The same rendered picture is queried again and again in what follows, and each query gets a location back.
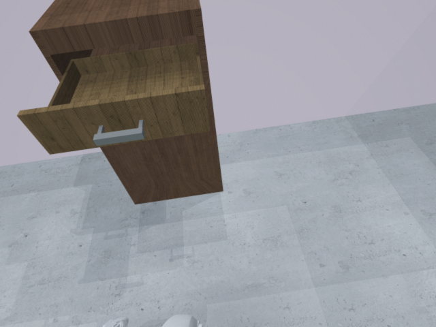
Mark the drawer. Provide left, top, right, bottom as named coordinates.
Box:
left=17, top=42, right=211, bottom=155

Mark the cabinet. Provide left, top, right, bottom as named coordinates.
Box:
left=29, top=0, right=223, bottom=204

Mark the handle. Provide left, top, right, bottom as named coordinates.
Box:
left=93, top=120, right=145, bottom=146

